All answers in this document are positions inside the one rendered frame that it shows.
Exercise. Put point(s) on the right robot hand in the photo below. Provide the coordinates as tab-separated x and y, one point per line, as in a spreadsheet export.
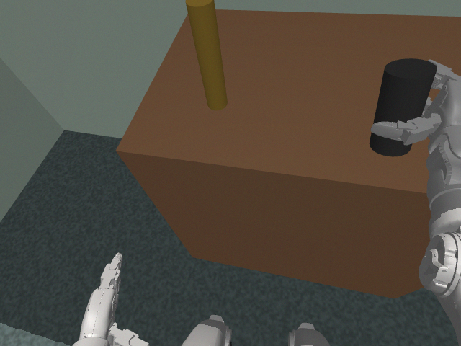
444	111

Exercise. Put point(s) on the right robot arm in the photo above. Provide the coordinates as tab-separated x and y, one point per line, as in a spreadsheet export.
440	268

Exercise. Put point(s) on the left robot hand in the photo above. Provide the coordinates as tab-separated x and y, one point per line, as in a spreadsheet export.
99	317

